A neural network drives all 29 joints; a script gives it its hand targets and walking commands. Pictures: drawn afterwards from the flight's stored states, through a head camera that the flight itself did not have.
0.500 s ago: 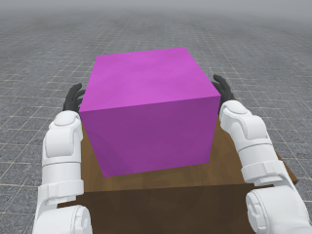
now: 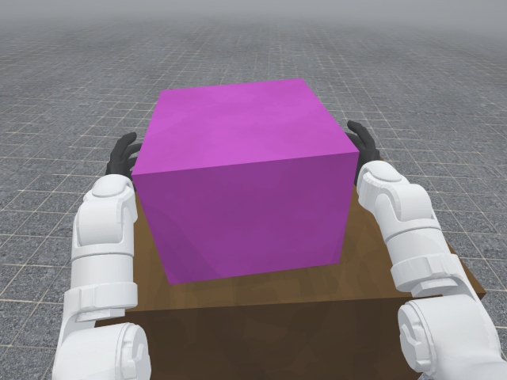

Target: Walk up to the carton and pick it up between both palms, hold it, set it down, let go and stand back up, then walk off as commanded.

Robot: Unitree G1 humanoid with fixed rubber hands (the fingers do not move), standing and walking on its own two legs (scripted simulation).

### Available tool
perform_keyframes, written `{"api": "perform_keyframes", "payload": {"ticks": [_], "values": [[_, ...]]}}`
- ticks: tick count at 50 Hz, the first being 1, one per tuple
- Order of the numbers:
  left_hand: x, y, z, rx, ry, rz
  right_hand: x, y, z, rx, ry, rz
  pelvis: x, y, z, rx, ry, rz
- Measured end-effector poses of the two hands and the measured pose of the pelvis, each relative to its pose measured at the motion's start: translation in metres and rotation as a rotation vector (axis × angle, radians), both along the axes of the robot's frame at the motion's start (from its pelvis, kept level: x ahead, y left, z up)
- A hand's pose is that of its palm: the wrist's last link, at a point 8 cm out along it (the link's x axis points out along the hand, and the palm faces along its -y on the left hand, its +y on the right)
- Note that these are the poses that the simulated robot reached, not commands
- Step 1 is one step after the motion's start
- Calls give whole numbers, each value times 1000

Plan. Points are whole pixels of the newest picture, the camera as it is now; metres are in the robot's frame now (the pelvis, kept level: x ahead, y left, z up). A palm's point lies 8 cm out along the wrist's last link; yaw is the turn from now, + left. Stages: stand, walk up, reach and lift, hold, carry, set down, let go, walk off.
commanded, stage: hold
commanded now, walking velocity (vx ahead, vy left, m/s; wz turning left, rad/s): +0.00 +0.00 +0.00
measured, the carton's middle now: (243, 169) +0.45 +0.00 +0.17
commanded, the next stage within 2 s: none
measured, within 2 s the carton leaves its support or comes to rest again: neither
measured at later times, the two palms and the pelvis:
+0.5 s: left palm (122, 187) +0.36 +0.19 +0.20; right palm (364, 171) +0.36 -0.18 +0.21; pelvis +0.01 +0.00 +0.00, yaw +0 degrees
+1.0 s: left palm (121, 183) +0.36 +0.19 +0.21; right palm (365, 167) +0.36 -0.18 +0.22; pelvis +0.00 +0.00 +0.00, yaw +0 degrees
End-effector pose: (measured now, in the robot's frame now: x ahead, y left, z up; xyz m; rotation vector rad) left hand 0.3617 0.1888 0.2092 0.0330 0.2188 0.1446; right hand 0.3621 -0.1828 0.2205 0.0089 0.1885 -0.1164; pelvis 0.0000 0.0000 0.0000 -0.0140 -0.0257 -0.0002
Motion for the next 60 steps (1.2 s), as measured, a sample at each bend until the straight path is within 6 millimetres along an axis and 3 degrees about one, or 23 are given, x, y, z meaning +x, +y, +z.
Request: {"api": "perform_keyframes", "payload": {"ticks": [22, 41, 60], "values": [[-1, -1, -10, 1, 6, 5, 2, -1, -7, -11, 7, 7, 5, -2, 0, -1, -4, 3], [-5, 1, -2, -12, -18, 2, -4, 1, 5, -5, -16, 1, 2, -1, 0, -2, -8, 2], [-1, 2, -3, -7, -7, -4, -2, 3, 2, -12, -6, -3, 2, 2, 0, -2, -5, -3]]}}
